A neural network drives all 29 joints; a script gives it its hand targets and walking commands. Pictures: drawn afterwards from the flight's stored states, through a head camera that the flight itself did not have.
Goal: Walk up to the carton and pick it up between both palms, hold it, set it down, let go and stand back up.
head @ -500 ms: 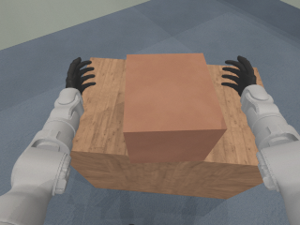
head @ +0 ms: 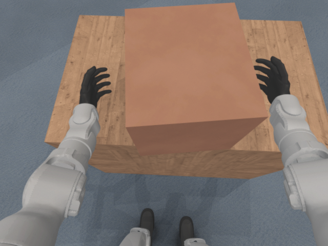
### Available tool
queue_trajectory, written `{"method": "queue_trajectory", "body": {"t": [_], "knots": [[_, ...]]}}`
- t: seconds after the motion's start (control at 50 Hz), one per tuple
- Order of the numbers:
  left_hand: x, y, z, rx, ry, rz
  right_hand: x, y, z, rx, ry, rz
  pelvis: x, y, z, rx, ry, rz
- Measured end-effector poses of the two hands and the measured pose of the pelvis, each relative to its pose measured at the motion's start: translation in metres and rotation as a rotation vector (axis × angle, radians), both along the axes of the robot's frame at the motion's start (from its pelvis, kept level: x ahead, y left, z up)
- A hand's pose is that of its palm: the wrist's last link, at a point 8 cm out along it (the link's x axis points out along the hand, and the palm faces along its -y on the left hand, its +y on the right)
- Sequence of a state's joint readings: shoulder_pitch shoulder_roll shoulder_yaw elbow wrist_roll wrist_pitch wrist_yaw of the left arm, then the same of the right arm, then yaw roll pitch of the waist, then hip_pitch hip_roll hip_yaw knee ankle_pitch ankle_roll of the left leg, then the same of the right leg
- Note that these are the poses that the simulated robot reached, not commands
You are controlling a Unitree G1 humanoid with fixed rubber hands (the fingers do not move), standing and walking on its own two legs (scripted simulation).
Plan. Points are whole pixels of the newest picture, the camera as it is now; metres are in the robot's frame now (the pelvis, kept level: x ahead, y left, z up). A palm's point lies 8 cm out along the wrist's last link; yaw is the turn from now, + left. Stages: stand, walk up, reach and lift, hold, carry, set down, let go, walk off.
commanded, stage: reach and lift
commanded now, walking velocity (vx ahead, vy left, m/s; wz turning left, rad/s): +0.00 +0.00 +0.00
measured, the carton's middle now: (182, 86) +0.50 +0.01 -0.01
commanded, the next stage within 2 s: none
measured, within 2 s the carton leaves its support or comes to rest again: neither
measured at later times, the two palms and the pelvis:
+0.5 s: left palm (103, 101) +0.45 +0.21 -0.04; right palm (239, 97) +0.50 -0.15 -0.04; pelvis -0.04 -0.01 +0.02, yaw +0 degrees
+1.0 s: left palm (95, 96) +0.43 +0.21 +0.02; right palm (244, 94) +0.48 -0.14 +0.02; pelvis +0.03 +0.00 +0.03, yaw +5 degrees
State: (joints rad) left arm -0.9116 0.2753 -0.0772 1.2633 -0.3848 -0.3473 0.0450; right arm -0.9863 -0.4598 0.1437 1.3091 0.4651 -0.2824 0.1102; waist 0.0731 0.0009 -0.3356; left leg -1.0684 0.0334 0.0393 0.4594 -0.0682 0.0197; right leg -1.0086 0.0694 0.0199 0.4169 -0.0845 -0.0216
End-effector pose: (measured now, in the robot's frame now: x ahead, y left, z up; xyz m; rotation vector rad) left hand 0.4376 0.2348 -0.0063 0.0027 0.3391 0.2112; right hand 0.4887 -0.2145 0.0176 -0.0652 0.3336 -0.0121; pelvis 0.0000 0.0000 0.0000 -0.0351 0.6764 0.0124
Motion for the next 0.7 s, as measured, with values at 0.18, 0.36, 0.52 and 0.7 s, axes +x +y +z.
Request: {"method": "queue_trajectory", "body": {"t": [0.18, 0.36, 0.52, 0.7], "knots": [[-0.001, -0.013, -0.031, -0.012, -0.002, -0.014, -0.010, 0.017, -0.047, -0.003, -0.020, 0.049, -0.009, 0.002, -0.003, 0.004, 0.047, -0.023], [0.008, -0.035, -0.048, 0.002, -0.064, -0.030, -0.007, 0.060, -0.069, 0.005, -0.111, 0.088, -0.030, 0.001, 0.009, 0.010, -0.119, -0.015], [0.019, -0.023, -0.022, -0.049, -0.061, 0.068, 0.013, 0.071, -0.046, 0.040, -0.092, 0.075, -0.036, -0.008, 0.020, -0.001, -0.445, -0.005], [0.015, -0.025, 0.038, 0.046, -0.107, 0.055, 0.010, 0.079, 0.007, -0.031, -0.090, 0.088, 0.003, -0.007, 0.023, 0.006, -0.213, 0.056]]}}
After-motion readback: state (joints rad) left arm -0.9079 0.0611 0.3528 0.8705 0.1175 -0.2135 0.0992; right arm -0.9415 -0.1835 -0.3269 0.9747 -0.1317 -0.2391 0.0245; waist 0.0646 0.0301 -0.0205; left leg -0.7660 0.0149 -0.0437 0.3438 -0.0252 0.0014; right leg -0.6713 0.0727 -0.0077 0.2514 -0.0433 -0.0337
